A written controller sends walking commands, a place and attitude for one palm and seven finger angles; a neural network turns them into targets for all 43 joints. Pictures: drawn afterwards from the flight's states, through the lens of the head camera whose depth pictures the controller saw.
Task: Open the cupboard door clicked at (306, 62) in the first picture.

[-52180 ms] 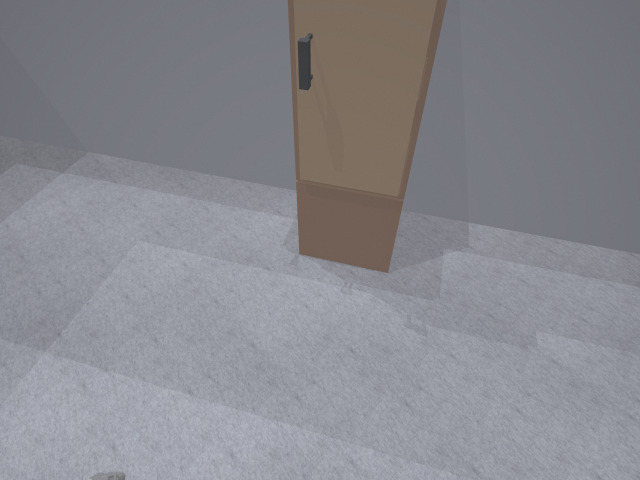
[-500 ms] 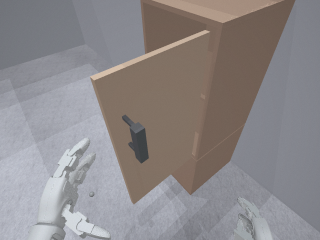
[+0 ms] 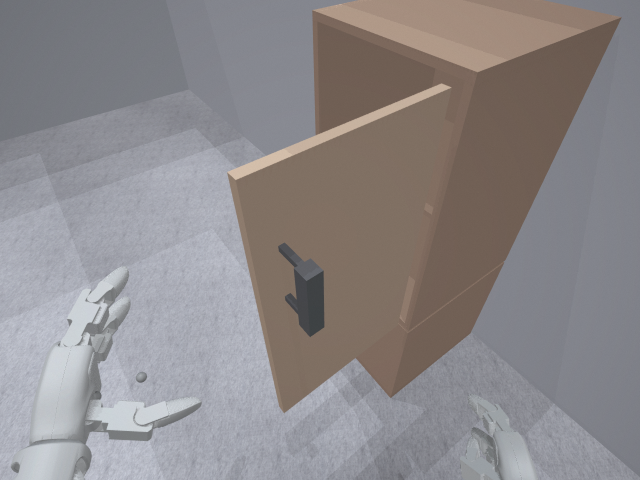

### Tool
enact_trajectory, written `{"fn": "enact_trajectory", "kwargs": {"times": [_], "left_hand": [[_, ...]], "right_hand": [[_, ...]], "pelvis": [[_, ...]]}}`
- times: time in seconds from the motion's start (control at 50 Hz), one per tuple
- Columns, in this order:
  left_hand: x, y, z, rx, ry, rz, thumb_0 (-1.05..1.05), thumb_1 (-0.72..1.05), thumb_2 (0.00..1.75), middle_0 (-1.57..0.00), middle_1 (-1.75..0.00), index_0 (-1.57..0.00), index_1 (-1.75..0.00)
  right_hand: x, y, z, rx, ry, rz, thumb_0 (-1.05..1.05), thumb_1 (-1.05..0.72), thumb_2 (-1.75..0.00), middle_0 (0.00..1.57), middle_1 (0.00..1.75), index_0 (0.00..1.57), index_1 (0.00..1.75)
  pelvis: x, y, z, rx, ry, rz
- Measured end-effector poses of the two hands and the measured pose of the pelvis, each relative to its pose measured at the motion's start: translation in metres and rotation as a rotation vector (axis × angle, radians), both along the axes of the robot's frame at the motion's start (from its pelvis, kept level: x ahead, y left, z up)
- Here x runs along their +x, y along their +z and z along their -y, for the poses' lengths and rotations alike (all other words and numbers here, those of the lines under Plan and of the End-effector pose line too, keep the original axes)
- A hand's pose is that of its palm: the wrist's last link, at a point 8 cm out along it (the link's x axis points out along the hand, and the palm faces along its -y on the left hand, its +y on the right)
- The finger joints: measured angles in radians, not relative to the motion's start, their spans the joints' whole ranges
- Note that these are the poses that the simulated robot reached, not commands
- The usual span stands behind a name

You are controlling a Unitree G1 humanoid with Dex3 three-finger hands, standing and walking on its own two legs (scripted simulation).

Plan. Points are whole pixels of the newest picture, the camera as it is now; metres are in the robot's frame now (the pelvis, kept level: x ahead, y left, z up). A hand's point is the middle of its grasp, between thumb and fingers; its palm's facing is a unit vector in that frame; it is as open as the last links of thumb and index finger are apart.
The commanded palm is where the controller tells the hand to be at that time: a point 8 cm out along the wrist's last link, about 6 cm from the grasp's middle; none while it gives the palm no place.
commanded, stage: draw the hand back to the body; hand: left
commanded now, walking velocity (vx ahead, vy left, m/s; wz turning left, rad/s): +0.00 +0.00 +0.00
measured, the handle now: (299, 288) +0.34 +0.07 +0.07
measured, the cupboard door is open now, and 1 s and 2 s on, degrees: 92 92 92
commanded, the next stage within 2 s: step back with the hand held close in 0.80 s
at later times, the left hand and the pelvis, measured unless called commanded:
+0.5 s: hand (78, 325) +0.21 +0.26 +0.16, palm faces +0.45 -0.81 -0.39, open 8.3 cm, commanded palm +0.16 +0.30 +0.18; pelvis +0.02 +0.00 +0.01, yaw -1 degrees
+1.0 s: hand (93, 324) +0.21 +0.25 +0.16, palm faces +0.43 -0.80 -0.41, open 7.4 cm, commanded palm +0.16 +0.28 +0.18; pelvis +0.01 -0.01 +0.01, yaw -1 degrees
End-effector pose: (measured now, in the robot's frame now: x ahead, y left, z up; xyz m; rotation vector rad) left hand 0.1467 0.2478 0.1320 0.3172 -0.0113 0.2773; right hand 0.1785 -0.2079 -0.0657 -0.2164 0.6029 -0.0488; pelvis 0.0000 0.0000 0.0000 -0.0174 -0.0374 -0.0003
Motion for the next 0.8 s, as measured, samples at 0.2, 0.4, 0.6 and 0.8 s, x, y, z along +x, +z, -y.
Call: {"fn": "enact_trajectory", "kwargs": {"times": [0.2,0.4,0.6,0.8], "left_hand": [[0.010,0.022,-0.024,0.076,0.055,0.044,-0.01,0.22,0.61,-0.19,-0.30,-0.19,-0.30],[0.016,0.037,-0.046,0.126,0.132,0.085,0.00,0.56,0.75,-0.20,-0.30,-0.20,-0.30],[0.018,0.043,-0.046,0.129,0.155,0.104,0.01,0.83,0.87,-0.21,-0.30,-0.21,-0.30],[0.016,0.041,-0.038,0.123,0.148,0.088,0.01,0.88,0.89,-0.21,-0.30,-0.21,-0.30]], "right_hand": [[0.001,-0.002,0.000,0.001,-0.012,-0.054,0.01,-0.91,-0.90,0.20,0.30,0.20,0.30],[0.008,-0.001,0.011,-0.011,-0.031,-0.074,0.01,-0.91,-0.90,0.20,0.30,0.20,0.30],[0.012,-0.001,0.018,-0.005,-0.035,-0.077,0.01,-0.91,-0.90,0.20,0.30,0.20,0.30],[0.009,-0.003,0.022,-0.001,-0.038,-0.085,0.01,-0.91,-0.90,0.20,0.30,0.20,0.30]], "pelvis": [[0.009,0.007,-0.005,0.008,-0.014,0.018],[0.016,0.009,-0.003,0.008,-0.019,0.023],[0.017,0.010,0.002,0.012,-0.018,0.025],[0.015,0.010,0.009,0.012,-0.016,0.029]]}}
